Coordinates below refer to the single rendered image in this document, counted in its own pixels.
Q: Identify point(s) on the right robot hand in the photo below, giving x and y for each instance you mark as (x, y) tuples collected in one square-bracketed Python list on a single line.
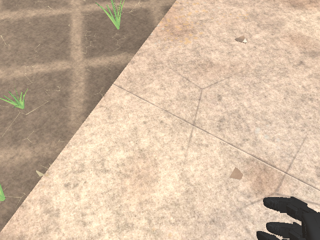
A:
[(297, 209)]

